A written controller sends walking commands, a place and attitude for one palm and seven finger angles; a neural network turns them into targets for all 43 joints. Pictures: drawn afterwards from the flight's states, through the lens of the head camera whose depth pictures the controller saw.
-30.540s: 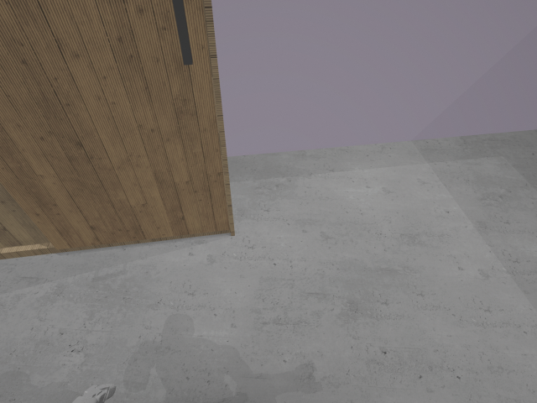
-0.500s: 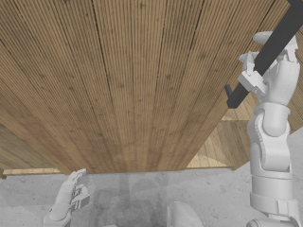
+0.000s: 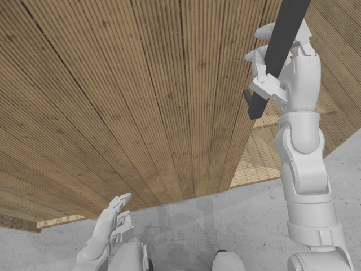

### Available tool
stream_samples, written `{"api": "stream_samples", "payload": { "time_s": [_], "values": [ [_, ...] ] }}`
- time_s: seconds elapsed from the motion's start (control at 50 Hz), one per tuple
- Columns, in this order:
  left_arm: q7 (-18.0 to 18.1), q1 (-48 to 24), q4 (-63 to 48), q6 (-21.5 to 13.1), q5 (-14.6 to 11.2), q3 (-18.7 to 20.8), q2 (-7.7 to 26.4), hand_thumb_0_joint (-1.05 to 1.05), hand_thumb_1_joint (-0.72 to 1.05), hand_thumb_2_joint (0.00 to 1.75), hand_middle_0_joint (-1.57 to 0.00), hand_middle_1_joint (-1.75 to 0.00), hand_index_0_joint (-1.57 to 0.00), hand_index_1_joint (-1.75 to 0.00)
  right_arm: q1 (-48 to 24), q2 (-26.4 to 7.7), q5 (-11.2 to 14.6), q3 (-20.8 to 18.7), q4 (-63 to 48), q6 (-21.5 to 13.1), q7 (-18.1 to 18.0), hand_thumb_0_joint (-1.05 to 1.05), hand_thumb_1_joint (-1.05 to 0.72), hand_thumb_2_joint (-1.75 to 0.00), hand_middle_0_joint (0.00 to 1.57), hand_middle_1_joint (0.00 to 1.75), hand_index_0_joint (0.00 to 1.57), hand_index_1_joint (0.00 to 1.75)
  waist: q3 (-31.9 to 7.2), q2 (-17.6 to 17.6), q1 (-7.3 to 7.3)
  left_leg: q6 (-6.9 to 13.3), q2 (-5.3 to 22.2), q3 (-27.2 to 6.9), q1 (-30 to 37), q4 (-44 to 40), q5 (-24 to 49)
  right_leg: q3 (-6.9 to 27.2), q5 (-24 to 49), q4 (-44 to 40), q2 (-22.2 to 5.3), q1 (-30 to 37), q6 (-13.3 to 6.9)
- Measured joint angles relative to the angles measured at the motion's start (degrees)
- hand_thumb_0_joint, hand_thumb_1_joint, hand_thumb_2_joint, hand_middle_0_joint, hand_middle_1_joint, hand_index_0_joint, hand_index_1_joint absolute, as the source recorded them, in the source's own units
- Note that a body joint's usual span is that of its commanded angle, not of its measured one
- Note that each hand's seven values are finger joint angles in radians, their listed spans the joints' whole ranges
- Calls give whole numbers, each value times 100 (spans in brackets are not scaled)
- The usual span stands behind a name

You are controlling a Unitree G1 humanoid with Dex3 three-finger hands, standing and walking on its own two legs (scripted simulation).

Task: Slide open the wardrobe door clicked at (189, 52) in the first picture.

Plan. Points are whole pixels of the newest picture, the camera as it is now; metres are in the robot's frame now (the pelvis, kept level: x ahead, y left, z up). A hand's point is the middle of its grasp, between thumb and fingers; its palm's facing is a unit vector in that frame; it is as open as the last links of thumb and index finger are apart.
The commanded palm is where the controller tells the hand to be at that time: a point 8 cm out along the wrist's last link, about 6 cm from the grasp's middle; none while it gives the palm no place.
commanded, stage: step sideways, sliding the door along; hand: right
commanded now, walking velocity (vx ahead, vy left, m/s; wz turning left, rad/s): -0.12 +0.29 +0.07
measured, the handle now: (266, 57) +0.41 -0.20 +0.20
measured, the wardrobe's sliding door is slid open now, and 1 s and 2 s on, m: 0.42 0.60 0.60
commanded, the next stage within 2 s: stop walking and hold the door there in 1.12 s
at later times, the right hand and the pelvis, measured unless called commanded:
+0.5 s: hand (199, 90) +0.36 -0.08 +0.20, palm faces +0.15 +0.99 -0.02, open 6.2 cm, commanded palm +0.34 -0.06 +0.17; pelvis +0.00 +0.08 -0.02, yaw +0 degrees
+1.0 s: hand (142, 99) +0.36 +0.01 +0.20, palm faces +0.32 +0.94 -0.08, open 6.1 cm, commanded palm +0.33 +0.04 +0.17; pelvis -0.02 +0.20 -0.02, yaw +0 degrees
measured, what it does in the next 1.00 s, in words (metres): steps to the left: left foot, then right foot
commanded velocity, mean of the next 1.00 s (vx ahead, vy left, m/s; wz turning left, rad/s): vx -0.02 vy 0.30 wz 0.08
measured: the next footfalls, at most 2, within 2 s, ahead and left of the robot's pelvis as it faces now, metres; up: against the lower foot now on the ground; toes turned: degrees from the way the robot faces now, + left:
left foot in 0.14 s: +0.06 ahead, +0.18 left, +0.00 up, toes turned +5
right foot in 0.38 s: +0.06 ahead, -0.02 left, +0.00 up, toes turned -11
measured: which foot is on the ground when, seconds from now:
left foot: up 0.00-0.12, down 0.14-0.36, up 0.38-0.84, down 0.86-1.00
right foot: down 0.00-0.14, up 0.16-0.36, down 0.38-0.88, up 0.90-1.00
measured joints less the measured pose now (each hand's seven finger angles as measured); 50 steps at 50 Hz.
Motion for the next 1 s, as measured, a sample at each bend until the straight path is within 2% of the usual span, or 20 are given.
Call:
{"api": "stream_samples", "payload": {
  "time_s": [0.08,0.12,0.16,0.2,0.26,0.3,0.34,0.36,0.38,0.42,0.48,0.54,0.66,0.8,0.84,0.86,0.88,0.9,0.94,1.0],
  "values": [
    [5,-42,-88,-75,-20,-8,77,1,90,90,-20,-30,-20,-30,60,-158,104,-289,89,39,-143,-2,-69,-83,46,140,34,140,-62,-81,-15,73,-242,130,743,-1133,-134,65,-135,279,-63,-90,231],
    [-2,-48,-127,-107,-51,-8,124,1,90,90,-20,-30,-20,-30,71,-269,115,-483,150,114,-228,-3,-69,-83,46,140,33,139,-146,-56,8,123,-299,157,1198,-1902,349,106,-302,612,-32,-242,358],
    [5,-135,-77,-105,-106,-16,258,1,90,90,-20,-30,-20,-30,156,-327,54,-738,169,159,-331,-5,-68,-83,46,140,31,138,-264,-126,140,335,-318,228,1359,-2186,217,263,-821,1294,18,-594,269],
    [101,-267,76,-91,-101,83,442,1,90,90,-20,-30,-20,-30,356,-264,70,-910,97,129,-441,-5,-68,-83,46,140,31,137,-286,-259,323,444,-296,276,1207,-1991,50,502,-1874,2431,374,-1028,110],
    [235,-253,221,-59,-98,229,613,1,90,90,-20,-30,-20,-30,591,-167,137,-931,-174,132,-527,-4,-70,-82,46,140,30,137,-265,-50,435,473,-100,192,1130,-2077,196,183,-2444,3502,956,-1369,18],
    [276,-175,265,23,-82,272,685,1,91,90,-20,-30,-20,-30,683,-103,79,-855,-389,97,-564,-3,-70,-82,46,140,30,136,-251,148,491,515,-25,163,1104,-2171,300,-129,-2270,3064,1148,-1281,5],
    [286,-52,235,133,-55,308,756,1,91,90,-19,-30,-19,-30,713,-53,-19,-728,-574,74,-538,-3,-71,-80,46,140,30,134,-269,250,559,547,-33,197,998,-2056,350,-396,-1440,1851,1185,-947,15],
    [284,24,193,176,-38,334,804,1,91,90,-19,-30,-19,-30,714,-44,-41,-654,-645,65,-509,-3,-71,-80,46,140,29,133,-312,218,587,537,-97,225,865,-1807,331,-501,-580,1161,1109,-698,-31],
    [279,110,130,198,-27,391,857,1,91,90,-19,-30,-19,-30,687,-42,-18,-567,-686,62,-467,-3,-72,-79,46,140,28,132,-365,108,618,467,-207,237,666,-1313,163,-497,1,821,976,-538,-273],
    [200,142,169,226,-35,511,760,1,91,90,-19,-30,-19,-30,555,-65,7,-425,-608,-33,-345,-3,-73,-79,46,140,26,129,-227,191,594,378,-297,-151,295,-11,-659,-506,-490,1080,925,-506,-576],
    [20,221,217,183,-5,424,597,1,91,90,-19,-30,-19,-30,568,42,-87,-285,-544,-87,-228,-2,-74,-78,46,140,25,128,-183,186,501,294,-356,-343,-128,1230,-948,-492,-748,1001,679,-341,-548],
    [-119,291,162,113,25,299,424,1,91,90,-19,-30,-19,-30,556,132,-134,-144,-468,-115,-138,-2,-74,-78,46,140,27,129,-182,119,408,200,-206,-323,-396,1559,-585,-449,-526,677,404,-214,-376],
    [-141,254,-25,17,58,107,110,1,90,90,-20,-30,-20,-30,430,111,-88,-11,-290,-41,19,-2,-74,-79,46,140,32,134,-161,56,249,42,-37,-236,-226,759,-139,-405,-180,195,33,-29,-164],
    [-61,52,-159,-112,35,-10,64,1,90,90,-20,-30,-20,-30,272,-5,84,-229,95,-7,-134,-3,-73,-80,46,140,31,137,-210,-83,150,74,-241,70,678,-874,-317,-346,-76,252,-171,-78,166],
    [-51,12,-186,-135,10,-15,111,1,90,90,-20,-30,-20,-30,184,-71,112,-343,223,50,-214,-4,-73,-81,46,140,29,137,-248,-111,154,122,-307,118,1051,-1535,-41,-270,-154,505,-187,-228,286],
    [-43,14,-194,-138,-18,-24,131,1,90,90,-20,-30,-20,-30,124,-125,112,-397,286,107,-248,-5,-73,-81,46,140,28,137,-306,-52,163,157,-273,120,1266,-1966,368,-233,-235,712,-142,-357,333],
    [-32,-18,-167,-134,-56,-34,194,1,90,90,-20,-30,-20,-30,90,-152,84,-478,336,153,-291,-5,-72,-81,46,140,27,137,-357,-73,209,275,-276,168,1377,-2162,255,-155,-365,997,-140,-530,280],
    [1,-105,-83,-113,-78,-14,300,1,90,90,-20,-30,-20,-30,112,-128,45,-574,362,156,-359,-6,-72,-82,46,140,27,136,-354,-213,305,370,-328,248,1318,-2039,107,53,-900,1422,-110,-734,184],
    [109,-187,108,-85,-68,99,469,1,90,90,-20,-30,-20,-30,163,-86,74,-767,422,199,-482,-6,-72,-82,46,140,26,135,-371,-275,412,467,-261,284,1170,-1876,12,329,-1908,2576,325,-1163,51],
    [229,-135,316,-12,-61,245,640,1,90,90,-20,-30,-20,-30,252,-119,100,-860,361,207,-567,-7,-71,-82,46,140,26,135,-357,-47,433,506,-98,183,1111,-2024,165,97,-2350,3552,933,-1433,-13]
  ]
}}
